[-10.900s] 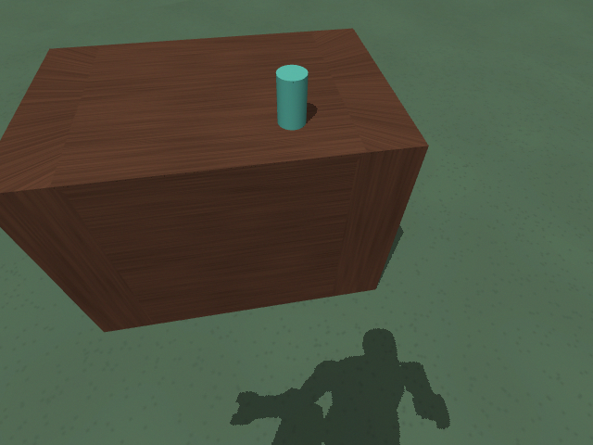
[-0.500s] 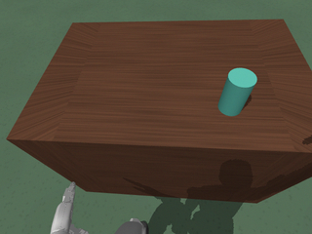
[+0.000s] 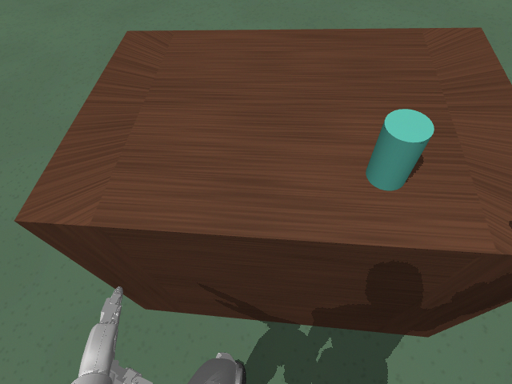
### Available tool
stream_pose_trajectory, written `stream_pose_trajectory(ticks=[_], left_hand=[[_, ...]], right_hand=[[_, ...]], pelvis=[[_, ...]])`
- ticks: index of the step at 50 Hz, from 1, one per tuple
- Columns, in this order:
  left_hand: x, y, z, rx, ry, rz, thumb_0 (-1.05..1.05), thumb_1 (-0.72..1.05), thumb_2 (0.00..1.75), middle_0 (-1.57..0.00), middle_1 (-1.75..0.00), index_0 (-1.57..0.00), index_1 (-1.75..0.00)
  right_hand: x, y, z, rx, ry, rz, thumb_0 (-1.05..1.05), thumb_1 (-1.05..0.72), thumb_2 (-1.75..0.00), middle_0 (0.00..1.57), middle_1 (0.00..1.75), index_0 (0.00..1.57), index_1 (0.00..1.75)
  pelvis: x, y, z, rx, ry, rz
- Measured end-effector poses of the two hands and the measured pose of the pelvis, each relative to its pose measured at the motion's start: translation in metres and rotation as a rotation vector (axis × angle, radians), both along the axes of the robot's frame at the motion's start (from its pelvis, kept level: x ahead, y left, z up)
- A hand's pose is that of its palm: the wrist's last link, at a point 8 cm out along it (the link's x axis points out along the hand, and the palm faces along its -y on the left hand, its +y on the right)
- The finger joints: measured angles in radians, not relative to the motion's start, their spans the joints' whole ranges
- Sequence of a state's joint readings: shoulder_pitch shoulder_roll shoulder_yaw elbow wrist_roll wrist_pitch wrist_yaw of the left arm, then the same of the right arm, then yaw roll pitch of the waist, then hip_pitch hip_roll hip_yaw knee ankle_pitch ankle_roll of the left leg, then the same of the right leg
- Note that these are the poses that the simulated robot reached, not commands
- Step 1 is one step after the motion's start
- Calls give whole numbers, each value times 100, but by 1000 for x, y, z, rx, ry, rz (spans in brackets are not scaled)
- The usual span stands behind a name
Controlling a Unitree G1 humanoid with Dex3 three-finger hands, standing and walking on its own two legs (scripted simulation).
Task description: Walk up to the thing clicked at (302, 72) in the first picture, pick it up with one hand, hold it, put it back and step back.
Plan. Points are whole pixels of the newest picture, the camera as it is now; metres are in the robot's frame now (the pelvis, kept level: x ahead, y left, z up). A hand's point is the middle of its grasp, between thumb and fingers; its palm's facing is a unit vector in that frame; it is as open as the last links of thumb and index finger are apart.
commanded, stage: go down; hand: right
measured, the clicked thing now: (396, 152) +0.51 -0.17 +0.03
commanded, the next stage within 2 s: approach in 0.48 s
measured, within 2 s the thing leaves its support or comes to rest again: neither
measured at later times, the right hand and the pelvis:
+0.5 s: hand out of the picture +0.41 -0.37 +0.16, palm faces +0.17 +0.99 +0.01, open 17.5 cm; pelvis +0.00 +0.01 +0.00, yaw +0 degrees
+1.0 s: hand (489, 178) +0.44 -0.29 +0.06, palm faces +0.03 +1.00 +0.03, open 17.3 cm; pelvis -0.01 +0.00 -0.02, yaw +0 degrees
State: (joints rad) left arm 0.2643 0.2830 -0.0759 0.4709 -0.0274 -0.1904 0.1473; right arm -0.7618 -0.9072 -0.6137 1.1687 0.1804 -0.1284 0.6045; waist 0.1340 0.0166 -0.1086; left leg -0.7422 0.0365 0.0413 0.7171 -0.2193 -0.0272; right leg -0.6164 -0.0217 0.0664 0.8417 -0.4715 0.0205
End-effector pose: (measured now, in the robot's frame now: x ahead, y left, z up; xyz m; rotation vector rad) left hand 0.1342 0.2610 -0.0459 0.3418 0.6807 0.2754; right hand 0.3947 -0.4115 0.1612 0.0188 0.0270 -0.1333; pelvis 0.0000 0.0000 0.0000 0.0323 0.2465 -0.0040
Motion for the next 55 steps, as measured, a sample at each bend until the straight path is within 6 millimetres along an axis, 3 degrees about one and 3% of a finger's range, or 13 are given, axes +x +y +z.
stream_pose_trajectory(ticks=[9,14,24,35,44,50,55], left_hand=[[-2,-5,-3,-19,8,-14,-1,-56,8,-6,-4,-4,-6],[-4,-3,-7,-30,16,-19,-1,-56,8,-6,-4,-4,-6],[-5,1,2,-2,-10,-23,-1,-56,8,-6,-4,-4,-5],[-3,0,-8,-6,11,-21,-1,-56,7,-6,-4,-4,-6],[4,-6,1,-2,-42,-54,-1,-57,7,-6,-4,-4,-6],[-1,-10,-6,-2,-37,-67,-1,-56,6,-7,-5,-5,-6],[-15,1,-12,27,-14,-25,-1,-55,6,-7,-5,-6,-6]], right_hand=[[-3,-4,5,-25,7,-21,-1,55,-4,6,5,6,5],[-4,-2,-1,-30,25,-13,-1,55,-4,6,5,6,5],[-10,-2,-5,-6,-10,-28,-1,55,-4,6,5,6,5],[-6,-3,-8,-30,28,-10,-1,53,-3,6,5,6,4],[4,28,-54,16,66,51,-1,50,-3,6,4,6,4],[22,67,-104,20,81,109,-1,49,-4,6,4,6,4],[41,103,-132,38,51,122,-1,48,-4,6,4,6,4]], pelvis=[[1,4,-1,4,1,-5],[-2,4,-3,1,8,-4],[-2,8,-4,-3,3,-6],[-2,4,-6,1,20,-7],[-3,5,-11,-4,31,-10],[-10,4,-22,-5,68,-5],[-16,2,-33,-6,100,8]])
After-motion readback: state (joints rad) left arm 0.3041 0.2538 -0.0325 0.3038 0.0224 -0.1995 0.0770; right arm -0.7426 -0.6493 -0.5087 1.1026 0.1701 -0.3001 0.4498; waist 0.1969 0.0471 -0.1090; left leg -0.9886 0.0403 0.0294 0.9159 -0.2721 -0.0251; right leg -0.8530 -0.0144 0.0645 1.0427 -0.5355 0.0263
